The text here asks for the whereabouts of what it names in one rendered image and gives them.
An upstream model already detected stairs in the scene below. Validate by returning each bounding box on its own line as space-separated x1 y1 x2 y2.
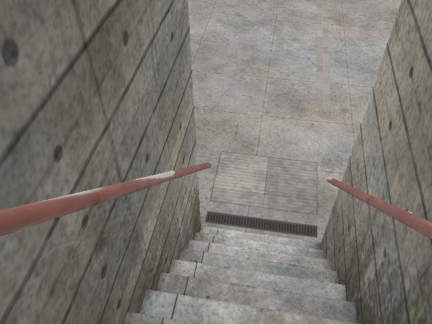
124 226 361 324

